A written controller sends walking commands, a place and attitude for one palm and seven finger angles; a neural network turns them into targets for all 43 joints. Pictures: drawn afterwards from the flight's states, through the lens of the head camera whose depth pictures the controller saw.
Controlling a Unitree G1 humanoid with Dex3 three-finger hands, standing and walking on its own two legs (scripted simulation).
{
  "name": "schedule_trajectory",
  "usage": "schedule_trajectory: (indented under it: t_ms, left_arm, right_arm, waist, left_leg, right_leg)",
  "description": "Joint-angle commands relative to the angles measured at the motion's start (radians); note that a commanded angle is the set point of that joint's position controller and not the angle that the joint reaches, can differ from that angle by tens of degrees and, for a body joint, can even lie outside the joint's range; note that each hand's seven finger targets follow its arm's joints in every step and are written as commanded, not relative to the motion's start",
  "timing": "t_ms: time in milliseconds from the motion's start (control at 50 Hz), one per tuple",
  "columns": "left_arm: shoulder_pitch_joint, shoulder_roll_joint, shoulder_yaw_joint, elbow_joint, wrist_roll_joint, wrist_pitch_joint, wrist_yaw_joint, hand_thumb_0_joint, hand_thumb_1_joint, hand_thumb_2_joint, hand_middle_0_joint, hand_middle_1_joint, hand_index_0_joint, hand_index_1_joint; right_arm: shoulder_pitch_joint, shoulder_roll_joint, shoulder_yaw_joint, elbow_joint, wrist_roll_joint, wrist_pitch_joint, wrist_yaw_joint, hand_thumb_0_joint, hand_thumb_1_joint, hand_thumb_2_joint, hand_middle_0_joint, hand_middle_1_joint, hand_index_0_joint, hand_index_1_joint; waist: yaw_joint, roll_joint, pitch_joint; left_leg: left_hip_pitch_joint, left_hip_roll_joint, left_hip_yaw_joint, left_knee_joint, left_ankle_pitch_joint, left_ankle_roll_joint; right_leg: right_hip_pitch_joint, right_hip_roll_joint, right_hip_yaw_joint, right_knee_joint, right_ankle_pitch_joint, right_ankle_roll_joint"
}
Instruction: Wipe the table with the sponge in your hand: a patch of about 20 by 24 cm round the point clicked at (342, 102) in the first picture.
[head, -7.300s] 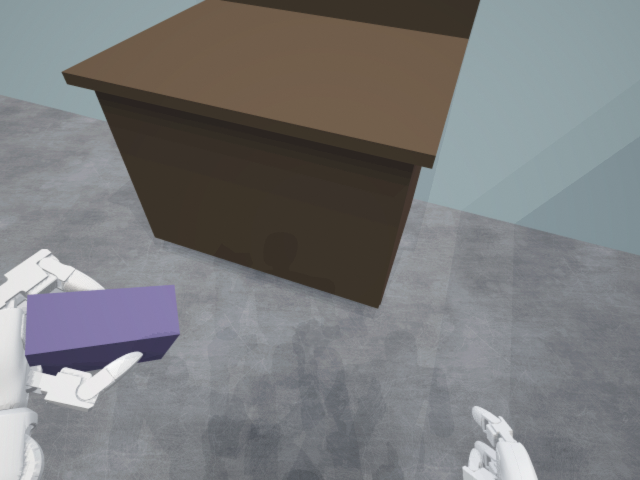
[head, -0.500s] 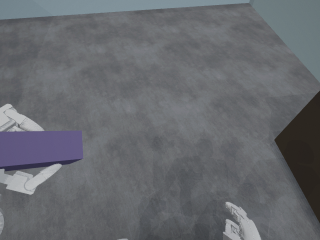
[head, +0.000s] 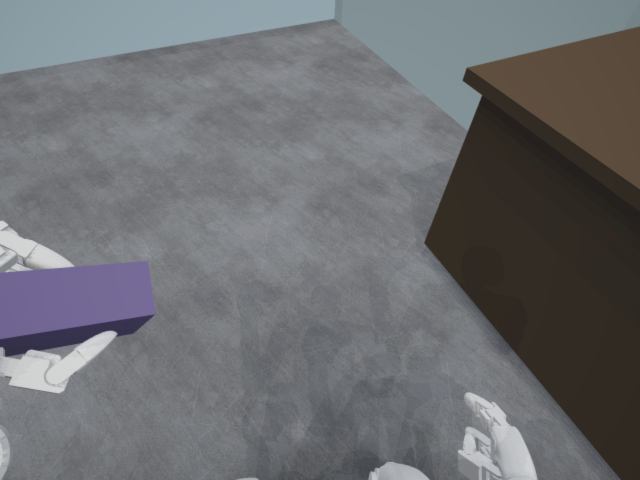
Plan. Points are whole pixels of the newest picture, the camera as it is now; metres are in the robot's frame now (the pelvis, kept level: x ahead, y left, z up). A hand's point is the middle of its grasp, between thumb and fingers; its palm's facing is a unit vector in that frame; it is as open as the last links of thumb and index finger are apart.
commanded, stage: turn to face it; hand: left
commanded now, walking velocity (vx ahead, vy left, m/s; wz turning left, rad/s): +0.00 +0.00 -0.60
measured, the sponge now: (94, 306) +0.22 +0.24 +0.16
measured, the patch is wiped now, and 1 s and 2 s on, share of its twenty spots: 0.00 0.00 0.00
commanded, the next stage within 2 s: none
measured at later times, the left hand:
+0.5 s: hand (257, 335) +0.20 +0.09 +0.18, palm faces +0.13 -0.84 -0.52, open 9.4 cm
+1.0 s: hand (350, 383) +0.18 +0.01 +0.17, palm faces -0.09 -0.89 -0.44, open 9.4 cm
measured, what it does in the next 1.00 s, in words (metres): walks backwards, turning right: right foot, then left foot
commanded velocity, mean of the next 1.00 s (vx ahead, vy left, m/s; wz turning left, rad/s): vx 0.00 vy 0.00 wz -0.60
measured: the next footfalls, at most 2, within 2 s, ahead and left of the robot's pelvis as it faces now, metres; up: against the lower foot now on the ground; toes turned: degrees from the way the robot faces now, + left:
right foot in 0.16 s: +0.00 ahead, -0.16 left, +0.00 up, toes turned -13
left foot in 0.74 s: -0.04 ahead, +0.07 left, +0.00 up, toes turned -19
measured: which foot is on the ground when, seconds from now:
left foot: down 0.00-0.16, up 0.18-0.72, down 0.74-1.00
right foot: up 0.00-0.14, down 0.16-0.74, up 0.76-1.00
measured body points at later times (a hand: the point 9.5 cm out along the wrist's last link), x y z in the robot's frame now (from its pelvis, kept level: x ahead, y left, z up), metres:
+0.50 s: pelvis -0.07 -0.09 +0.01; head -0.03 -0.12 +0.45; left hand +0.19 +0.13 +0.20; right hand +0.01 -0.39 -0.10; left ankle -0.04 +0.06 -0.66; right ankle -0.04 -0.15 -0.73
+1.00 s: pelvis -0.14 -0.07 -0.01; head -0.11 -0.10 +0.44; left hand +0.18 +0.06 +0.19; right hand -0.10 -0.32 -0.11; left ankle -0.08 +0.08 -0.73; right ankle -0.19 -0.18 -0.72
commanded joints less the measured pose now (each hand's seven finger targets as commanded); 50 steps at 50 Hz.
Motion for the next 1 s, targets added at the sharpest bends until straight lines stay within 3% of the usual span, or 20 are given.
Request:
schedule_trajectory:
  t_ms: [0,60,100,120,140,160,180,200,240,280,580,660,680,700,720,740,780,840,900,980]
  left_arm:
    - [-0.16,0.145,-0.033,-0.316,-0.001,-0.058,0.005,0.0,0.1,1.3,-1.2,-1.6,-1.2,-1.6]
    - [-0.105,0.195,0.034,-0.315,-0.014,-0.06,0.013,0.0,0.1,1.3,-1.2,-1.6,-1.2,-1.6]
    - [-0.063,0.209,0.065,-0.325,-0.018,-0.057,0.011,0.0,0.1,1.3,-1.2,-1.6,-1.2,-1.6]
    - [-0.057,0.243,0.094,-0.326,-0.019,-0.062,0.011,0.0,0.1,1.3,-1.2,-1.6,-1.2,-1.6]
    - [-0.043,0.293,0.141,-0.308,-0.021,-0.07,0.017,0.0,0.1,1.3,-1.2,-1.6,-1.2,-1.6]
    - [-0.011,0.339,0.204,-0.288,-0.034,-0.07,0.028,0.0,0.1,1.3,-1.2,-1.6,-1.2,-1.6]
    - [0.028,0.304,0.199,-0.227,-0.049,-0.043,0.025,0.0,0.1,1.3,-1.2,-1.6,-1.2,-1.6]
    - [0.085,0.304,0.199,-0.246,-0.055,-0.034,0.018,0.0,0.1,1.3,-1.2,-1.6,-1.2,-1.6]
    - [0.157,0.255,0.203,-0.226,-0.066,-0.047,0.017,0.0,0.1,1.3,-1.2,-1.6,-1.2,-1.6]
    - [0.155,0.236,0.188,-0.223,-0.065,-0.054,0.02,0.0,0.1,1.3,-1.2,-1.6,-1.2,-1.6]
    - [-0.015,0.241,0.083,-0.294,-0.04,-0.037,0.031,0.0,0.1,1.3,-1.2,-1.6,-1.2,-1.6]
    - [-0.01,0.224,0.079,-0.245,-0.031,-0.044,0.011,0.0,0.1,1.3,-1.2,-1.6,-1.2,-1.6]
    - [-0.032,0.213,0.063,-0.259,-0.034,-0.05,0.005,0.0,0.1,1.3,-1.2,-1.6,-1.2,-1.6]
    - [-0.051,0.218,0.073,-0.266,-0.031,-0.063,-0.001,0.0,0.1,1.3,-1.2,-1.6,-1.2,-1.6]
    - [-0.071,0.216,0.076,-0.29,-0.023,-0.071,-0.006,0.0,0.1,1.3,-1.2,-1.6,-1.2,-1.6]
    - [-0.075,0.234,0.089,-0.281,-0.009,-0.068,-0.001,0.0,0.1,1.3,-1.2,-1.6,-1.2,-1.6]
    - [-0.077,0.242,0.111,-0.268,-0.01,-0.063,-0.008,0.0,0.1,1.3,-1.2,-1.6,-1.2,-1.6]
    - [-0.125,0.126,-0.026,-0.243,-0.014,-0.041,-0.013,0.0,0.1,1.3,-1.2,-1.6,-1.2,-1.6]
    - [-0.197,0.157,-0.034,-0.265,-0.008,-0.032,-0.002,0.0,0.1,1.3,-1.2,-1.6,-1.2,-1.6]
    - [-0.191,0.209,0.022,-0.255,0.0,-0.03,0.005,0.0,0.1,1.3,-1.2,-1.6,-1.2,-1.6]
  right_arm:
    - [-0.041,-0.164,-0.047,-0.157,0.004,-0.072,-0.002,0.0,-0.9,-0.9,0.2,0.3,0.2,0.3]
    - [-0.02,-0.156,-0.044,-0.163,-0.002,-0.094,0.001,0.0,-0.9,-0.9,0.2,0.3,0.2,0.3]
    - [-0.005,-0.145,-0.043,-0.167,0.002,-0.093,0.012,0.0,-0.9,-0.9,0.2,0.3,0.2,0.3]
    - [0.004,-0.132,-0.042,-0.163,0.007,-0.093,0.016,0.0,-0.9,-0.9,0.2,0.3,0.2,0.3]
    - [-0.014,-0.099,-0.033,-0.173,0.006,-0.088,0.011,0.0,-0.9,-0.9,0.2,0.3,0.2,0.3]
    - [-0.077,-0.086,-0.011,-0.188,-0.006,-0.08,0.0,0.0,-0.9,-0.9,0.2,0.3,0.2,0.3]
    - [-0.102,-0.098,-0.024,-0.172,0.008,-0.072,-0.003,0.0,-0.9,-0.9,0.2,0.3,0.2,0.3]
    - [-0.097,-0.102,-0.032,-0.177,0.011,-0.056,-0.002,0.0,-0.9,-0.9,0.2,0.3,0.2,0.3]
    - [-0.109,-0.068,-0.009,-0.144,0.003,-0.011,-0.005,0.0,-0.9,-0.9,0.2,0.3,0.2,0.3]
    - [-0.118,-0.077,-0.011,-0.138,0.004,0.014,-0.005,0.0,-0.9,-0.9,0.2,0.3,0.2,0.3]
    - [-0.113,-0.151,-0.042,-0.164,-0.002,0.036,-0.018,0.0,-0.9,-0.9,0.2,0.3,0.2,0.3]
    - [-0.066,-0.134,-0.034,-0.16,-0.009,0.049,-0.01,0.0,-0.9,-0.9,0.2,0.3,0.2,0.3]
    - [-0.059,-0.143,-0.035,-0.165,-0.008,0.047,-0.009,0.0,-0.9,-0.9,0.2,0.3,0.2,0.3]
    - [-0.074,-0.152,-0.037,-0.172,-0.014,0.041,-0.015,0.0,-0.9,-0.9,0.2,0.3,0.2,0.3]
    - [-0.095,-0.163,-0.041,-0.188,-0.018,0.035,-0.018,0.0,-0.9,-0.9,0.2,0.3,0.2,0.3]
    - [-0.084,-0.138,-0.045,-0.195,-0.004,0.021,-0.021,0.0,-0.9,-0.9,0.2,0.3,0.2,0.3]
    - [-0.087,-0.124,-0.046,-0.181,-0.005,0.008,-0.012,0.0,-0.9,-0.9,0.2,0.3,0.2,0.3]
    - [-0.068,-0.139,-0.036,-0.167,0.012,-0.01,0.003,0.0,-0.9,-0.9,0.2,0.3,0.2,0.3]
    - [-0.032,-0.163,-0.039,-0.16,0.009,-0.047,-0.005,0.0,-0.9,-0.9,0.2,0.3,0.2,0.3]
    - [-0.029,-0.162,-0.04,-0.157,0.006,-0.075,0.001,0.0,-0.9,-0.9,0.2,0.3,0.2,0.3]
  waist:
    - [-0.052,0.278,-0.076]
    - [-0.035,0.29,-0.131]
    - [-0.03,0.256,-0.182]
    - [-0.034,0.14,-0.198]
    - [-0.028,-0.124,-0.19]
    - [-0.005,-0.278,-0.2]
    - [-0.01,-0.276,-0.248]
    - [-0.026,-0.237,-0.219]
    - [-0.033,-0.132,-0.238]
    - [-0.039,-0.106,-0.258]
    - [0.003,-0.103,-0.194]
    - [-0.018,-0.063,-0.208]
    - [-0.028,-0.034,-0.22]
    - [-0.029,0.059,-0.181]
    - [-0.023,0.244,-0.159]
    - [-0.014,0.247,-0.149]
    - [-0.005,0.224,-0.143]
    - [-0.023,0.227,-0.007]
    - [-0.045,0.218,-0.042]
    - [-0.027,0.221,-0.125]
  left_leg:
    - [0.018,0.227,-0.089,-0.25,0.218,0.081]
    - [0.065,0.227,-0.051,-0.171,0.196,0.058]
    - [0.06,0.186,-0.01,-0.026,0.2,0.019]
    - [0.039,0.144,0.011,0.109,0.128,-0.009]
    - [-0.145,0.033,0.016,0.295,-0.213,-0.052]
    - [-0.347,-0.073,-0.054,0.52,-0.411,-0.077]
    - [-0.347,-0.046,-0.17,0.622,-0.333,-0.08]
    - [-0.364,-0.036,-0.209,0.669,-0.262,-0.079]
    - [-0.421,-0.042,-0.2,0.714,-0.169,-0.094]
    - [-0.39,-0.046,-0.189,0.633,-0.134,-0.101]
    - [-0.064,-0.128,-0.178,0.111,-0.204,-0.04]
    - [0.164,-0.131,-0.124,-0.144,-0.128,-0.01]
    - [0.237,-0.076,-0.153,-0.234,-0.101,0.009]
    - [0.295,0.053,-0.257,-0.312,-0.101,0.06]
    - [0.282,0.224,-0.379,-0.343,0.023,0.128]
    - [0.214,0.308,-0.368,-0.326,0.206,0.175]
    - [0.044,0.299,-0.241,-0.31,0.15,0.178]
    - [0.024,0.231,-0.072,-0.27,0.264,0.107]
    - [0.099,0.213,-0.053,-0.206,0.397,0.067]
    - [0.114,0.168,-0.002,0.017,0.377,0.013]
  right_leg:
    - [0.092,-0.02,-0.064,-0.203,-0.003,0.015]
    - [0.184,0.0,-0.107,-0.382,-0.002,0.009]
    - [0.297,0.0,-0.107,-0.555,0.16,-0.005]
    - [0.336,-0.068,-0.025,-0.654,0.282,-0.041]
    - [0.433,-0.212,0.215,-0.698,0.635,-0.122]
    - [0.477,-0.34,0.442,-0.693,0.999,-0.214]
    - [0.454,-0.352,0.456,-0.683,0.983,-0.211]
    - [0.459,-0.325,0.439,-0.674,0.924,-0.217]
    - [0.543,-0.263,0.333,-0.631,0.921,-0.225]
    - [0.557,-0.242,0.272,-0.644,0.893,-0.211]
    - [0.27,-0.214,0.53,-0.822,0.288,-0.233]
    - [0.121,-0.131,0.499,-0.825,0.169,-0.15]
    - [0.081,-0.089,0.448,-0.742,0.171,-0.124]
    - [-0.043,-0.002,0.375,-0.617,0.132,-0.087]
    - [-0.119,0.077,0.226,-0.355,0.026,-0.049]
    - [-0.12,0.067,0.132,-0.091,-0.003,-0.029]
    - [-0.057,0.016,0.117,0.125,0.015,-0.016]
    - [-0.031,-0.026,0.025,-0.094,0.014,-0.001]
    - [0.078,0.009,-0.062,-0.299,0.043,0.008]
    - [0.286,0.017,-0.09,-0.58,0.235,-0.016]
